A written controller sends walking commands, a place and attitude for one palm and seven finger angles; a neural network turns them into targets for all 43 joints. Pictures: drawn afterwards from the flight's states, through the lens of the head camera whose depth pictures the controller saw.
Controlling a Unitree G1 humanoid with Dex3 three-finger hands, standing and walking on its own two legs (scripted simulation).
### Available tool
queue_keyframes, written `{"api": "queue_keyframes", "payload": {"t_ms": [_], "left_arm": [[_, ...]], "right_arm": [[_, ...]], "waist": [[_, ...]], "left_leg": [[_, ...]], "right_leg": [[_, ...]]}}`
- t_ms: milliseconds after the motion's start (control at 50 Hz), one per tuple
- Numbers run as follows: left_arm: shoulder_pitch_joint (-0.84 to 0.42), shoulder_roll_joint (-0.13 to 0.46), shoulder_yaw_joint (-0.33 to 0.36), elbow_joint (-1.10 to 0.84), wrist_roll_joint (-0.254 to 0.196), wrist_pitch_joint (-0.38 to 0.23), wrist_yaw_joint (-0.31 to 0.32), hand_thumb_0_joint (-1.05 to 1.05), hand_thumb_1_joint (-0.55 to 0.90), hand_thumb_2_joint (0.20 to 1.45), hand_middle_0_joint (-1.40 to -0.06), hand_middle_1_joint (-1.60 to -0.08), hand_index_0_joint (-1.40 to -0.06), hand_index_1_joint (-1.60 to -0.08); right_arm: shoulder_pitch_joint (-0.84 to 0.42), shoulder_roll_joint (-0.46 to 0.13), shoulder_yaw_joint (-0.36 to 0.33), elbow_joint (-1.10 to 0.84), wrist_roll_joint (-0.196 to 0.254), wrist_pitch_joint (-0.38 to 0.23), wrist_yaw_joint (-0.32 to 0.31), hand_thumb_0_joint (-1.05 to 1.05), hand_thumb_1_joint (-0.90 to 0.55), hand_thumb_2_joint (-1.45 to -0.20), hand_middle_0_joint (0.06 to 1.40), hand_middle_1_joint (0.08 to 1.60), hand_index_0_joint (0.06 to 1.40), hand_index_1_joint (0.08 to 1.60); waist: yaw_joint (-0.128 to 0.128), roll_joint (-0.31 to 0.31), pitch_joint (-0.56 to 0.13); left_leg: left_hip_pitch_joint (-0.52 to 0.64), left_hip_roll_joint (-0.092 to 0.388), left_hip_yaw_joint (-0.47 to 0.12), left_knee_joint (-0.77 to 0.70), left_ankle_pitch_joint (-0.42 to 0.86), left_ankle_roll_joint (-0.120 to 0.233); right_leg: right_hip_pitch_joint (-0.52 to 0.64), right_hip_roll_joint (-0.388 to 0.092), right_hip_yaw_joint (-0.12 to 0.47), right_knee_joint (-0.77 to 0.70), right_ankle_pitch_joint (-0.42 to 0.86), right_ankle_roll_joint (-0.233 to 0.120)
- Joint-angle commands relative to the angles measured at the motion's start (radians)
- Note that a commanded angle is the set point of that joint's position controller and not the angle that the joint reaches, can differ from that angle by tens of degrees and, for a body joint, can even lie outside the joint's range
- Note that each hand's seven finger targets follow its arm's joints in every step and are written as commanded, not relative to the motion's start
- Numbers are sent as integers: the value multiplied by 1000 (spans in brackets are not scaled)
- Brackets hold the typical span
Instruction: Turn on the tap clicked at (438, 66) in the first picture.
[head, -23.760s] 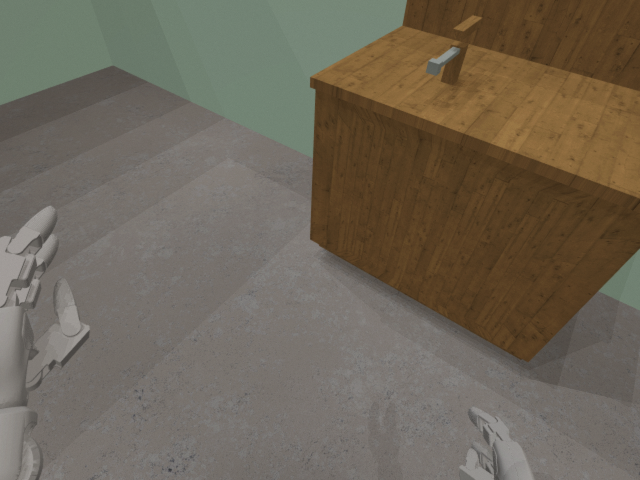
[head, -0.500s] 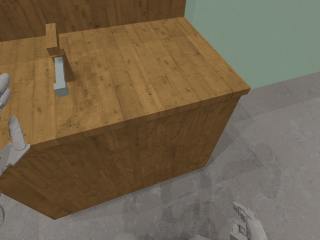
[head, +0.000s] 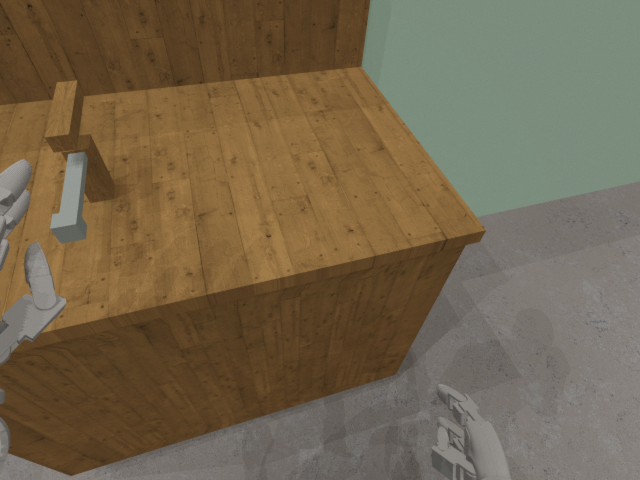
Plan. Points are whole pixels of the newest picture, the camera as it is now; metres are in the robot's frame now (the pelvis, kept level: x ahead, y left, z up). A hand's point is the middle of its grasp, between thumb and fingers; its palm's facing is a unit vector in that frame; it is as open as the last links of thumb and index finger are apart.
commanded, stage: shuffle to correct the standing spot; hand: left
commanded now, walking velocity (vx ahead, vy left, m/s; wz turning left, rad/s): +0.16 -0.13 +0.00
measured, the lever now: (69, 226) +0.36 +0.35 +0.10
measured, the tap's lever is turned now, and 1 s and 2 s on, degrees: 0 0 0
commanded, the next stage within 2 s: come to a stop and stand still in 0.02 s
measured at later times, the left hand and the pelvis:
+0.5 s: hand (138, 253) +0.27 +0.20 +0.19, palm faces +0.43 -0.82 -0.38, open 7.4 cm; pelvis +0.05 -0.04 +0.01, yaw +1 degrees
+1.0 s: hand (82, 274) +0.26 +0.26 +0.16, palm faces +0.30 -0.86 -0.42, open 7.4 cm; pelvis +0.03 +0.02 +0.01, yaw +0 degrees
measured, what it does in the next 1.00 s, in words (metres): steps on the spot: left foot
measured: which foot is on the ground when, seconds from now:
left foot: down 0.00-0.00, up 0.02-0.20, down 0.22-1.00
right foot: down 0.00-1.00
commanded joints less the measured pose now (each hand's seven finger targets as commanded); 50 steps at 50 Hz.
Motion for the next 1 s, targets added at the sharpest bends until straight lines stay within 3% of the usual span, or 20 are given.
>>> {"api": "queue_keyframes", "payload": {"t_ms": [0,20,60,120,160,180,220,260,320,420,500,600,620,640,660,680,740,800,920,980], "left_arm": [[-134,192,138,-168,-7,-50,41,0,900,900,-200,-300,-200,-300],[-74,161,108,-166,-18,-35,41,0,900,900,-200,-300,-200,-300],[-65,151,109,-246,-13,-49,45,0,900,900,-200,-300,-200,-300],[-58,168,132,-302,-20,-63,60,0,900,900,-200,-300,-200,-300],[-48,151,128,-307,-26,-69,68,0,900,900,-200,-300,-200,-300],[-53,145,122,-312,-27,-76,70,0,900,900,-200,-300,-200,-300],[-54,138,118,-287,-20,-84,68,0,900,900,-200,-300,-200,-300],[-46,115,84,-226,-9,-85,52,0,900,900,-200,-300,-200,-300],[-66,117,67,-218,5,-84,53,0,900,900,-200,-300,-200,-300],[10,110,74,-136,-20,-52,60,0,900,900,-200,-300,-200,-300],[-2,127,93,-135,-24,-59,55,0,900,900,-200,-300,-200,-300],[-37,116,68,-143,-23,-47,51,0,900,900,-200,-300,-200,-300],[-988,892,299,-433,-49,-211,60,0,900,900,-200,-300,-200,-300],[-534,350,275,43,-8,-136,27,0,900,900,-200,-300,-200,-300],[-439,284,170,145,-24,-117,11,0,900,900,-200,-300,-200,-300],[-433,337,195,98,-25,-133,3,0,900,900,-200,-300,-200,-300],[-126,156,48,65,-48,-153,-22,0,900,900,-200,-300,-200,-300],[-20,153,60,-92,-60,-172,-6,0,900,900,-200,-300,-200,-300],[-140,288,200,-148,-46,-197,18,0,900,900,-200,-300,-200,-300],[-138,238,155,-141,-45,-199,8,0,900,900,-200,-300,-200,-300]], "right_arm": [[-104,-153,-72,-102,3,-41,-26,0,-900,-900,200,300,200,300],[-109,-167,-88,-95,20,-37,-23,0,-900,-900,200,300,200,300],[-137,-165,-71,-75,15,-19,-23,0,-900,-900,200,300,200,300],[-149,-148,-59,-65,1,-4,-37,0,-900,-900,200,300,200,300],[-110,-151,-66,-62,-11,-20,-47,0,-900,-900,200,300,200,300],[-100,-169,-84,-70,-8,-29,-55,0,-900,-900,200,300,200,300],[-112,-203,-103,-94,10,-43,-58,0,-900,-900,200,300,200,300],[-98,-183,-82,-77,-13,-49,-51,0,-900,-900,200,300,200,300],[-87,-181,-78,-81,-3,-67,-51,0,-900,-900,200,300,200,300],[-77,-175,-74,-87,3,-56,-52,0,-900,-900,200,300,200,300],[-92,-160,-57,-88,-4,-36,-58,0,-900,-900,200,300,200,300],[-105,-176,-65,-83,-5,-25,-67,0,-900,-900,200,300,200,300],[34,-201,115,-198,60,-36,-131,0,-900,-900,200,300,200,300],[-19,-112,-29,-121,44,-76,-100,0,-900,-900,200,300,200,300],[-58,-200,-36,-91,8,-77,-65,0,-900,-900,200,300,200,300],[-43,-240,-64,-93,-9,-90,-41,0,-900,-900,200,300,200,300],[7,-226,-72,-114,6,-118,11,0,-900,-900,200,300,200,300],[-28,-236,-77,-114,2,-147,35,0,-900,-900,200,300,200,300],[-82,-247,-78,-101,-8,-145,14,0,-900,-900,200,300,200,300],[-50,-235,-84,-92,-6,-154,15,0,-900,-900,200,300,200,300]], "waist": [[19,-271,-220],[9,-298,-191],[-1,-147,-136],[-8,-78,-181],[-21,22,-222],[-17,64,-220],[1,210,-199],[-18,289,-155],[-17,193,-174],[-21,-47,-254],[-6,-130,-220],[-9,-57,-188],[-54,145,39],[-14,44,-45],[-2,52,-64],[9,21,-115],[29,-21,-231],[31,-47,-176],[9,112,-155],[8,189,-185]], "left_leg": [[-365,-96,3,483,-260,37],[-390,-87,-33,568,-250,35],[-364,-30,-65,522,-172,28],[-114,-32,-3,138,-99,41],[58,-129,82,-99,124,28],[105,-102,36,-178,161,37],[139,96,-207,-233,390,112],[79,141,-281,-292,562,135],[109,63,-112,-177,661,80],[-22,-92,-29,-26,322,19],[-105,-129,-71,-35,54,31],[46,-112,-78,-151,281,45],[-44,-114,-98,-192,282,77],[9,-23,-101,-166,172,72],[-1,-91,-87,-159,106,67],[-33,-112,-74,-124,26,61],[25,-132,-60,-82,64,72],[32,-120,-85,-155,112,70],[-97,-61,-187,-316,92,73],[-46,-48,-203,-314,171,55]], "right_leg": [[323,-324,470,-214,-63,-208],[298,-332,538,-240,-160,-235],[195,-329,423,-215,-51,-252],[83,-260,218,-152,6,-190],[69,-168,143,-83,-34,-123],[73,-148,139,-20,-3,-86],[-4,-40,86,103,-17,-4],[7,-7,94,157,-171,0],[102,-17,102,-24,112,-9],[256,-180,264,-56,753,-91],[249,-218,279,-99,582,-94],[114,-139,240,-137,197,-46],[-29,-60,143,-193,39,51],[-90,-90,166,-131,-181,-4],[-22,-50,210,-149,-118,-32],[-3,-88,259,-170,-107,-54],[46,-142,269,-141,-67,-77],[19,-117,215,-123,-34,-56],[142,-44,123,-2,18,-15],[130,-46,103,9,7,-17]]}}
